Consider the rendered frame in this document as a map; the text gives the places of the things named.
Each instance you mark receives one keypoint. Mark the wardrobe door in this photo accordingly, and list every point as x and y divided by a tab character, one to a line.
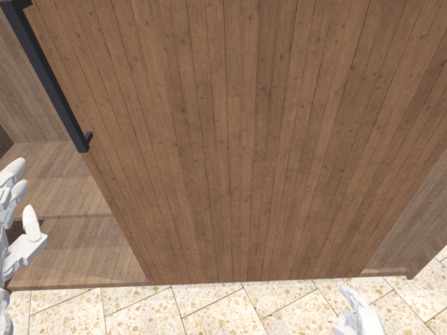
253	140
420	222

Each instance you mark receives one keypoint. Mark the left robot hand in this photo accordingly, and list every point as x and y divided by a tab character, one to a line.
27	246

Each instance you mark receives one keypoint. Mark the handle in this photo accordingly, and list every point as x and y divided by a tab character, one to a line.
13	10

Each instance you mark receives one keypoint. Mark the right robot hand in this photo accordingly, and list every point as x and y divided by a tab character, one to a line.
365	322

